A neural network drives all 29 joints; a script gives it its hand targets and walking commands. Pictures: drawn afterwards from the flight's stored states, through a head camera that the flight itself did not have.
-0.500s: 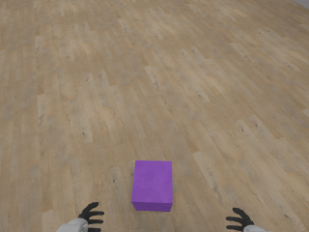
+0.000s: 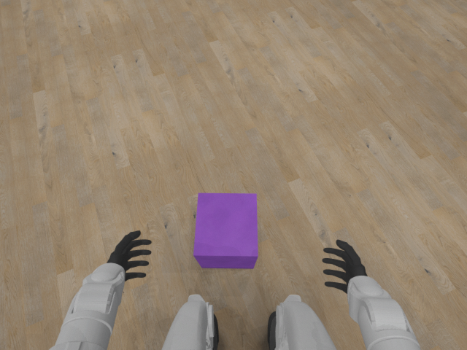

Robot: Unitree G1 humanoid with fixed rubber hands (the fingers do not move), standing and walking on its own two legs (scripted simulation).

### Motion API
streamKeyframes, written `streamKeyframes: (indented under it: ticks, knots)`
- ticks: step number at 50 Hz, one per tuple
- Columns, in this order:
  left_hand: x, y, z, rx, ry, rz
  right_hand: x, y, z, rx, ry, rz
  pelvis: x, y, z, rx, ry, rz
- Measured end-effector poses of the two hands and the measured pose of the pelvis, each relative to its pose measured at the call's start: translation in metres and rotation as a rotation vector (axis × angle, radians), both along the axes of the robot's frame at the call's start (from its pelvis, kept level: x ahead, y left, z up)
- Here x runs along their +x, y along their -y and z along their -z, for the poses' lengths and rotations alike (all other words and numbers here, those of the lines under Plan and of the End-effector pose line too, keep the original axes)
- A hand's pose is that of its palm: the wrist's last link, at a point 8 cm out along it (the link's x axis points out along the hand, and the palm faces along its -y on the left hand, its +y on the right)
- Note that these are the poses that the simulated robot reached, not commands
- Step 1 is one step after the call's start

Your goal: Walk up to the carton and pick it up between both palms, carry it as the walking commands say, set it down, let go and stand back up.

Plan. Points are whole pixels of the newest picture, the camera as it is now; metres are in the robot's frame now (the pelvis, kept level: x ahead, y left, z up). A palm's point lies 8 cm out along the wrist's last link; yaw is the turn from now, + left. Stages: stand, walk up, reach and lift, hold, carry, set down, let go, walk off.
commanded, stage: reach and lift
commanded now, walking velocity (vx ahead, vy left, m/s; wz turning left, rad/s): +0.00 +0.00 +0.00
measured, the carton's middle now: (227, 233) +0.46 +0.05 -0.58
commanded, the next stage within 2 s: none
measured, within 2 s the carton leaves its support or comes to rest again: neither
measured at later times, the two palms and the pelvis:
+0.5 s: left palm (139, 198) +0.42 +0.23 -0.13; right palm (317, 209) +0.39 -0.16 -0.13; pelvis -0.02 +0.00 -0.04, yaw -1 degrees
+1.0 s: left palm (151, 176) +0.49 +0.22 -0.17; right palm (309, 187) +0.46 -0.16 -0.17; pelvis -0.01 +0.01 -0.06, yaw +0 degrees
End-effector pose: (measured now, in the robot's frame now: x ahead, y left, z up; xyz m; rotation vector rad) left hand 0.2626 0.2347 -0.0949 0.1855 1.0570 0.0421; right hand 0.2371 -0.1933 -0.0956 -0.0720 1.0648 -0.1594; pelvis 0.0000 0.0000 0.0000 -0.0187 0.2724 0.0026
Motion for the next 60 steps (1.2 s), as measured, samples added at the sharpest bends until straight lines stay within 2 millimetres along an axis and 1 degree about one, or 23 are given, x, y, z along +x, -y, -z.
streamKeyframes:
  ticks: [3,8,15,19,25,31,37,42,47,50,55,60]
  knots:
    - [0.017,0.000,0.001,-0.002,0.027,0.000,0.016,-0.001,0.002,-0.010,0.026,0.000,-0.009,0.000,0.005,0.000,-0.003,-0.001]
    - [0.051,0.004,0.003,-0.016,0.079,0.000,0.048,-0.005,0.006,-0.027,0.072,0.002,-0.020,-0.001,0.013,-0.002,-0.031,-0.002]
    - [0.098,0.013,0.012,-0.048,0.159,-0.006,0.091,-0.019,0.014,-0.033,0.153,0.012,-0.028,-0.001,0.022,-0.002,-0.110,0.002]
    - [0.121,0.014,0.019,-0.062,0.208,-0.017,0.115,-0.028,0.022,-0.032,0.199,0.019,-0.027,-0.002,0.028,-0.001,-0.170,0.008]
    - [0.153,0.009,0.032,-0.072,0.281,-0.041,0.151,-0.037,0.036,-0.037,0.273,0.028,-0.023,-0.005,0.036,0.002,-0.268,0.013]
    - [0.185,0.006,0.042,-0.074,0.348,-0.055,0.185,-0.040,0.047,-0.036,0.342,0.035,-0.018,-0.007,0.044,0.001,-0.366,0.017]
    - [0.216,0.010,0.048,-0.079,0.407,-0.061,0.215,-0.041,0.055,-0.029,0.402,0.036,-0.014,-0.010,0.050,0.000,-0.448,0.020]
    - [0.228,0.015,0.054,-0.083,0.432,-0.055,0.224,-0.041,0.062,-0.028,0.431,0.037,-0.011,-0.011,0.051,-0.002,-0.499,0.018]
    - [0.228,0.017,0.064,-0.085,0.428,-0.053,0.222,-0.036,0.070,-0.035,0.438,0.040,-0.010,-0.011,0.054,-0.007,-0.527,0.003]
    - [0.226,0.016,0.073,-0.086,0.420,-0.061,0.221,-0.035,0.078,-0.033,0.432,0.038,-0.010,-0.009,0.059,-0.008,-0.546,0.002]
    - [0.224,0.012,0.096,-0.082,0.411,-0.068,0.222,-0.037,0.100,-0.024,0.423,0.036,-0.014,-0.005,0.080,-0.011,-0.576,-0.003]
    - [0.225,0.011,0.129,-0.077,0.410,-0.076,0.225,-0.040,0.134,-0.020,0.419,0.031,-0.022,-0.002,0.112,-0.016,-0.592,-0.005]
